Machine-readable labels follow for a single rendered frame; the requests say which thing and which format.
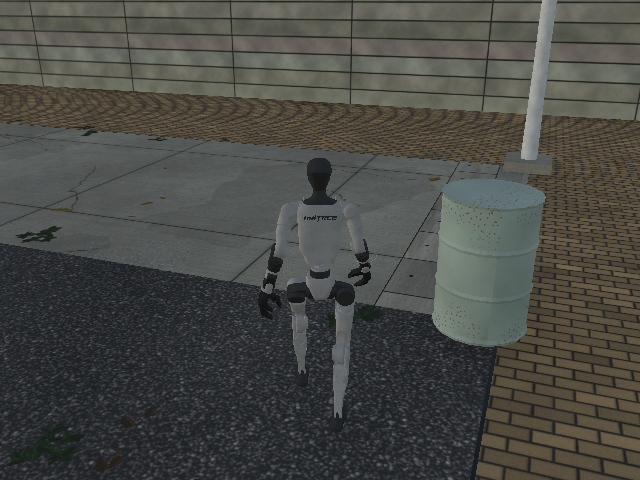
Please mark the robot right foot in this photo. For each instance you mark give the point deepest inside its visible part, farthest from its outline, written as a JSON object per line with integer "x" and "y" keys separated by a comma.
{"x": 337, "y": 423}

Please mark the right robot hand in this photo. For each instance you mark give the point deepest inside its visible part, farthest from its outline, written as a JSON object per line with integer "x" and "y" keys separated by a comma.
{"x": 357, "y": 272}

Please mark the robot left upper arm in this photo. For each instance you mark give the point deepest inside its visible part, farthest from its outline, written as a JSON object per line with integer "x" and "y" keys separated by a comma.
{"x": 287, "y": 212}

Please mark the left robot forearm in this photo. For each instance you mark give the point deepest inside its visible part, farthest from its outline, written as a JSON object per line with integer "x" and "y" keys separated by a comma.
{"x": 272, "y": 272}

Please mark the robot right upper arm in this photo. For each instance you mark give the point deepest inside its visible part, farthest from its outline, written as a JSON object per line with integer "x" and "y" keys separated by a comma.
{"x": 351, "y": 211}

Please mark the right robot forearm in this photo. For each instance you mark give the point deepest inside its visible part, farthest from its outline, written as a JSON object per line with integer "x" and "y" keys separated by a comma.
{"x": 363, "y": 259}

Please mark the robot head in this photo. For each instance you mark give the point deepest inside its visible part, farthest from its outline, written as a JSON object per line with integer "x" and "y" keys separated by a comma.
{"x": 319, "y": 171}

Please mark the left robot hand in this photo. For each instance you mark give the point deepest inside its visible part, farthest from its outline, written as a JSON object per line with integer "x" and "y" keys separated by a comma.
{"x": 262, "y": 303}

